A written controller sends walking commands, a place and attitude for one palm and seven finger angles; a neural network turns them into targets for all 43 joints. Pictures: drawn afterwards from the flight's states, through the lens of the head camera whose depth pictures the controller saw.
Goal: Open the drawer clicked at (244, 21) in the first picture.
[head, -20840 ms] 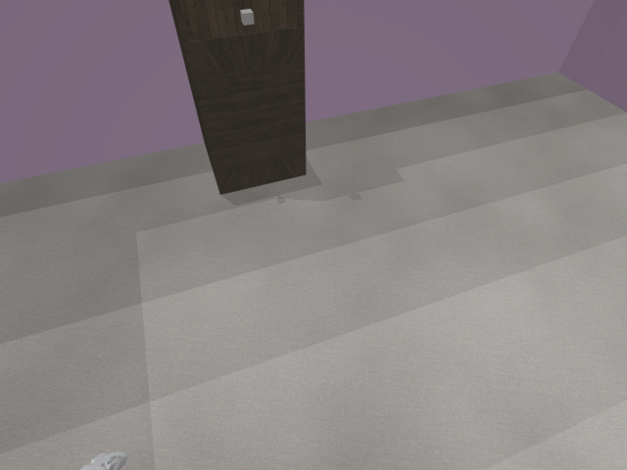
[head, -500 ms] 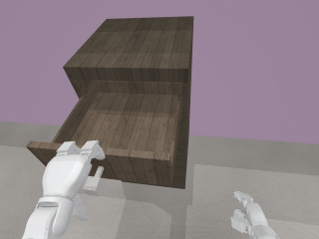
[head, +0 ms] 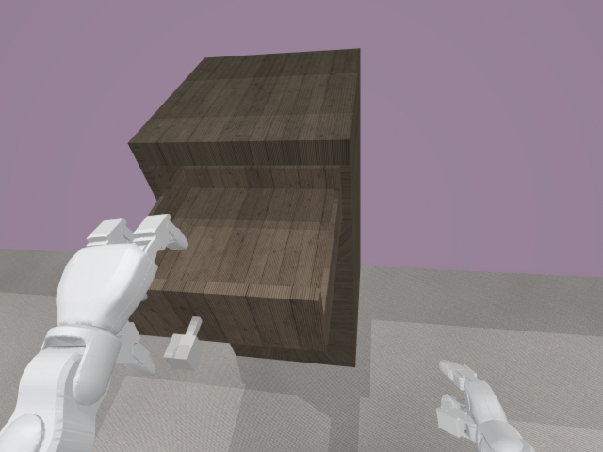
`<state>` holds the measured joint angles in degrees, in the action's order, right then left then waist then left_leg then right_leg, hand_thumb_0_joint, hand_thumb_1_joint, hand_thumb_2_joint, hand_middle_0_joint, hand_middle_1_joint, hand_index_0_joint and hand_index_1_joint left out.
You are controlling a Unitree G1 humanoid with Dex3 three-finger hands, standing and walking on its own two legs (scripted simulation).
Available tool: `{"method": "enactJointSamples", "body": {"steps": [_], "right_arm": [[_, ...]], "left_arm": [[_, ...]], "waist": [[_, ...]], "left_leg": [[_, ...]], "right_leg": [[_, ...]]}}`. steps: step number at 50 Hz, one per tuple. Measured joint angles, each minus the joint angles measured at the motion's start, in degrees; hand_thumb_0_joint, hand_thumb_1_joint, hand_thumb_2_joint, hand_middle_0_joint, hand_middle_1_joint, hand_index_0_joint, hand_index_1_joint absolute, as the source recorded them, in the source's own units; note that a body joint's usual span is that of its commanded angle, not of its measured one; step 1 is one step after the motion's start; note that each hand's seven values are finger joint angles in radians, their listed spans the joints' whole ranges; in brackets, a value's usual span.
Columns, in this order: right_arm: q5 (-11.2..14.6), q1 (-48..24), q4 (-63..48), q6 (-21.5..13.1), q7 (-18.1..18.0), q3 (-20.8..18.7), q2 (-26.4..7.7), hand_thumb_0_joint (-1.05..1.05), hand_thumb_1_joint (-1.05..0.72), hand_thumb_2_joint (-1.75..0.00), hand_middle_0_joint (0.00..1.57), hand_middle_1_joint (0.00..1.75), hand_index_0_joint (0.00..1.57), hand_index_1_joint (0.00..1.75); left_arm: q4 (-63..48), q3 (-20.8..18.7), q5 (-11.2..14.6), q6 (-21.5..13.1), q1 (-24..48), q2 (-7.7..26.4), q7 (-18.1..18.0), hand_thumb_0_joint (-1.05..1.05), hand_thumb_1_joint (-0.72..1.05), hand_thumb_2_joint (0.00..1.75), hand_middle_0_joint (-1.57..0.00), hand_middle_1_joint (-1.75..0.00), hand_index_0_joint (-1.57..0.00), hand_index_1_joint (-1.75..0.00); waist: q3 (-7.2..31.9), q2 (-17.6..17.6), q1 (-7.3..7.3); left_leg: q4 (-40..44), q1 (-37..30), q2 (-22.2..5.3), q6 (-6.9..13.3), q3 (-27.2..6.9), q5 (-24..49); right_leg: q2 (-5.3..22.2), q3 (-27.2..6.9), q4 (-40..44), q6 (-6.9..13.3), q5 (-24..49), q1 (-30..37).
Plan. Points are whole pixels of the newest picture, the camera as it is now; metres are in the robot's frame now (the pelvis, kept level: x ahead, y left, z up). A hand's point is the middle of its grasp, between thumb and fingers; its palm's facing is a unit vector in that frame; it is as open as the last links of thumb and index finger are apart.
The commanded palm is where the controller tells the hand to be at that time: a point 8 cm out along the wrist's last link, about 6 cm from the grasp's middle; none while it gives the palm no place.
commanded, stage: lift the hand off the handle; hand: left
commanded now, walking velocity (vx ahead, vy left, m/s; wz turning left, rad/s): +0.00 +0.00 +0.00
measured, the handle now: (188, 340) +0.25 +0.23 +0.00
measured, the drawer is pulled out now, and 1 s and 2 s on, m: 0.30 0.30 0.30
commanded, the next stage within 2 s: draw the hand back to the body in 0.06 s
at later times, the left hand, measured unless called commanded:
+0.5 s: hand (127, 315) +0.20 +0.23 +0.14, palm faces +0.12 -0.07 -0.99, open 13.9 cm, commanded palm +0.16 +0.23 +0.20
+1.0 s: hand (121, 303) +0.20 +0.22 +0.18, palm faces +0.40 -0.85 -0.35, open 13.3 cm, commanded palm +0.14 +0.26 +0.20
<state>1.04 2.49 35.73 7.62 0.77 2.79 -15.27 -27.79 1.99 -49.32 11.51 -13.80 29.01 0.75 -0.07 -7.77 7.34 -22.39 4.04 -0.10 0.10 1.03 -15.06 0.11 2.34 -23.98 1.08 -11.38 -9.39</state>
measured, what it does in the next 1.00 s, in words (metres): stands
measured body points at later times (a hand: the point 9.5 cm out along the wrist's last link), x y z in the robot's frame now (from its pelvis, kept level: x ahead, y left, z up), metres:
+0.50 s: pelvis -0.02 -0.01 +0.00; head -0.02 -0.06 +0.45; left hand +0.19 +0.24 +0.20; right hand +0.22 -0.20 -0.10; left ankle -0.03 +0.12 -0.74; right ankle +0.02 -0.11 -0.74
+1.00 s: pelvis +0.00 +0.00 +0.00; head -0.01 -0.01 +0.45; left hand +0.17 +0.26 +0.20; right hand +0.20 -0.20 -0.08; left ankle -0.03 +0.12 -0.74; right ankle +0.02 -0.11 -0.74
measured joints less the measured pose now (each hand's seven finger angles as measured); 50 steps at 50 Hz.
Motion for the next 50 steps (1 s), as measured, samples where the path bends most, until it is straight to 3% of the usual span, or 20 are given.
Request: {"method": "enactJointSamples", "body": {"steps": [5,11,23,33,39,41,42,43,44,45,47,50], "right_arm": [[0.3,-0.4,-0.2,0.1,0.2,0.2,-0.1,0.01,-0.9,-0.9,0.2,0.3,0.2,0.3],[0.1,0.0,-0.3,-0.5,-0.1,0.4,0.2,0.01,-0.9,-0.9,0.2,0.3,0.2,0.3],[0.2,1.3,0.3,-1.4,-0.5,-0.1,-0.2,0.01,-0.9,-0.9,0.2,0.3,0.2,0.3],[-0.2,2.5,0.1,-3.3,-1.7,-0.7,-0.7,0.01,-0.9,-0.9,0.2,0.3,0.2,0.3],[-0.1,2.3,0.1,-3.3,-1.8,-0.8,-0.7,0.01,-0.9,-0.9,0.2,0.3,0.2,0.3],[-0.2,2.3,-0.4,-5.6,-2.5,-1.0,0.1,0.01,-0.9,-0.9,0.2,0.3,0.2,0.3],[-0.4,2.4,-0.7,-7.2,-3.2,-0.8,0.8,0.01,-0.9,-0.9,0.2,0.3,0.2,0.3],[-0.6,2.8,-1.0,-8.8,-3.8,-0.6,1.5,0.01,-0.9,-0.9,0.2,0.3,0.2,0.3],[-0.8,3.3,-1.1,-10.4,-4.3,-0.4,2.2,0.01,-0.9,-0.9,0.2,0.3,0.2,0.3],[-1.1,4.0,-1.2,-11.8,-4.8,-0.2,2.8,0.01,-0.9,-0.9,0.2,0.3,0.2,0.3],[-1.5,5.6,-1.0,-14.1,-5.3,0.0,3.5,0.01,-0.9,-0.9,0.2,0.3,0.2,0.3],[-1.9,7.3,-0.1,-15.7,-5.3,0.2,3.9,0.01,-0.9,-0.9,0.2,0.3,0.2,0.3]], "left_arm": [[0.3,-0.3,0.7,0.7,0.9,-0.4,1.7,-0.01,-0.49,0.3,-0.32,-1.2,-0.31,-1.2],[2.3,1.1,0.2,-1.5,2.1,-0.5,2.2,-0.01,-0.49,0.3,-0.32,-1.2,-0.32,-1.2],[3.7,-3.3,1.8,-2.7,-0.2,1.4,1.1,-0.01,-0.49,0.31,-0.32,-1.2,-0.32,-1.2],[2.2,-5.3,2.9,-6.8,-4.4,2.2,0.0,-0.01,-0.49,0.31,-0.32,-1.2,-0.32,-1.2],[1.8,-7.0,3.2,-6.9,-5.8,2.9,-0.8,-0.01,-0.49,0.31,-0.32,-1.2,-0.32,-1.2],[1.7,-10.5,22.0,-9.8,-6.6,-0.5,-1.6,-0.01,-0.49,0.31,-0.32,-1.2,-0.32,-1.2],[1.5,-12.2,30.0,-11.7,-7.5,-2.7,-2.4,-0.01,-0.48,0.31,-0.32,-1.19,-0.32,-1.2],[1.0,-13.3,36.1,-13.2,-8.3,-4.8,-3.1,-0.01,-0.47,0.31,-0.32,-1.19,-0.32,-1.19],[0.3,-14.1,40.6,-14.5,-9.1,-6.5,-3.8,-0.01,-0.46,0.32,-0.32,-1.18,-0.32,-1.18],[-0.4,-14.6,43.7,-15.6,-9.5,-8.0,-4.5,-0.01,-0.45,0.32,-0.32,-1.17,-0.31,-1.17],[-1.2,-15.1,47.6,-17.7,-9.8,-10.2,-5.8,-0.01,-0.41,0.34,-0.31,-1.15,-0.31,-1.15],[-1.6,-15.7,50.2,-19.3,-9.7,-11.9,-6.9,-0.01,-0.34,0.37,-0.31,-1.1,-0.3,-1.1]], "waist": [[-0.2,-0.2,-0.26],[-0.5,-0.1,-0.27],[-1.0,0.1,-0.46],[-1.0,0.4,-0.63],[-1.1,0.6,-0.33],[-2.3,0.7,-1.26],[-2.9,1.2,-1.82],[-3.3,1.7,-2.26],[-3.5,2.4,-2.55],[-3.6,3.0,-2.68],[-3.6,4.0,-2.86],[-3.4,5.0,-3.08]], "left_leg": [[0.2,0.2,0.2,0.0,-0.1,0.5],[0.1,0.6,0.2,-0.1,-0.2,0.9],[-0.6,1.1,-0.1,-0.4,-0.3,1.0],[-1.2,1.7,-0.1,-0.3,-0.5,0.6],[-1.5,1.9,0.1,-0.1,-0.6,0.4],[-1.9,1.5,0.0,0.0,-0.8,0.2],[-2.0,1.3,-0.1,0.0,-0.8,0.0],[-2.0,1.0,-0.2,0.0,-0.8,-0.1],[-2.0,0.7,-0.4,-0.1,-0.8,-0.3],[-1.9,0.4,-0.6,-0.2,-0.8,-0.4],[-1.7,-0.4,-0.7,-0.3,-1.0,-0.6],[-1.2,-1.3,-0.7,-0.3,-1.2,-0.9]], "right_leg": [[0.2,0.1,0.0,0.0,0.4,-0.2],[0.2,0.2,-0.2,0.2,0.7,-0.6],[-0.1,0.3,-0.5,0.4,0.9,-1.0],[0.0,0.5,-0.6,0.3,0.8,-1.3],[0.2,0.5,-0.7,0.1,0.6,-1.4],[0.1,0.8,-0.5,0.1,0.6,-0.6],[0.0,0.8,-0.4,0.1,0.6,-0.3],[-0.2,0.8,-0.2,0.1,0.6,0.1],[-0.3,0.8,0.1,0.1,0.6,0.5],[-0.5,0.8,0.4,0.2,0.6,0.9],[-0.7,1.0,0.9,0.2,0.5,1.8],[-0.7,1.1,1.5,0.2,0.3,2.9]]}}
